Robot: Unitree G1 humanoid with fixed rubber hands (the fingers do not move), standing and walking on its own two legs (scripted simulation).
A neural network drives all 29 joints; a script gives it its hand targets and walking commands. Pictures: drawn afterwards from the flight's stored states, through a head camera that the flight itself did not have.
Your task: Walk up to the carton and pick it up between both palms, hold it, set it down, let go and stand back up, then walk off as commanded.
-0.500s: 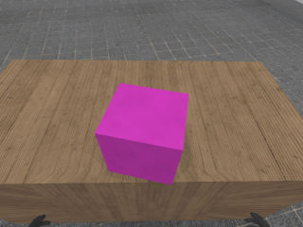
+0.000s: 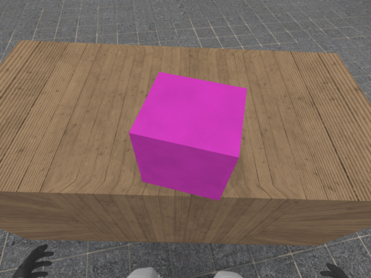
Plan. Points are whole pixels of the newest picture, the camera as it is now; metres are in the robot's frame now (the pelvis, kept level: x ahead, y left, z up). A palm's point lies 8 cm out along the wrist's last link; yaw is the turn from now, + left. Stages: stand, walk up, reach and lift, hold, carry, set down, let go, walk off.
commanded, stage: walk up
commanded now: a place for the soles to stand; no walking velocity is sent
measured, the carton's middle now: (190, 138) +0.43 -0.02 -0.01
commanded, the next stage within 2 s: none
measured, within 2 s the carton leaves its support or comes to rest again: neither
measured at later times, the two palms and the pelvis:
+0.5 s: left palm out of the picture +0.00 +0.35 -0.11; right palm out of the picture +0.09 -0.30 -0.05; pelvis -0.04 +0.01 +0.00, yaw -2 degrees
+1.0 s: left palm (39, 274) +0.14 +0.29 -0.06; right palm out of the picture +0.05 -0.35 -0.07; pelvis -0.03 -0.01 +0.01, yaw -2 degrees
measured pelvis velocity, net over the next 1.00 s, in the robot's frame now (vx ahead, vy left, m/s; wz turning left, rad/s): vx -0.03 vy -0.01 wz -0.03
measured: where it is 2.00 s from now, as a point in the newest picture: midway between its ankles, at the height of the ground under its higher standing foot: outside the picture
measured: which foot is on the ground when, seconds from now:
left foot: down 0.00-0.58, up 0.60-0.68, down 0.70-1.00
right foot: down 0.00-0.08, up 0.10-0.52, down 0.54-1.00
